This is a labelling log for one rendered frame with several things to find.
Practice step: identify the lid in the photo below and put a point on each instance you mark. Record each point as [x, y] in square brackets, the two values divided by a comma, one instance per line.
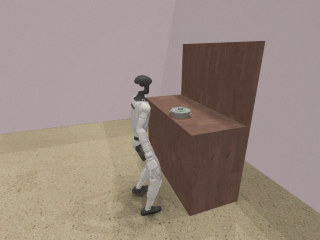
[180, 111]

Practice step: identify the robot left foot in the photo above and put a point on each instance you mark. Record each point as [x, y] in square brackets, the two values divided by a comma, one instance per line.
[144, 188]

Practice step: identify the pot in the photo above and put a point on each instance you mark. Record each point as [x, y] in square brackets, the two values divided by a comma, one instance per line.
[180, 116]

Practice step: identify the robot right hand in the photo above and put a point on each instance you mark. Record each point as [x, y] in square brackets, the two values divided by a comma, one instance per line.
[151, 166]

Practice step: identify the robot right shin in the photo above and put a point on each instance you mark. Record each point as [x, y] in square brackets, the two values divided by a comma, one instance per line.
[152, 192]

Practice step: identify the right robot upper arm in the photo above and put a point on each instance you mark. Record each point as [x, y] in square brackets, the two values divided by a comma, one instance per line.
[144, 111]

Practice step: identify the table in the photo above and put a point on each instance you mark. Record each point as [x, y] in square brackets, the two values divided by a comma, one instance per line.
[202, 156]

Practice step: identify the right robot forearm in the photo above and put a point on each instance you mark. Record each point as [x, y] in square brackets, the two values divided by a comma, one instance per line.
[145, 145]

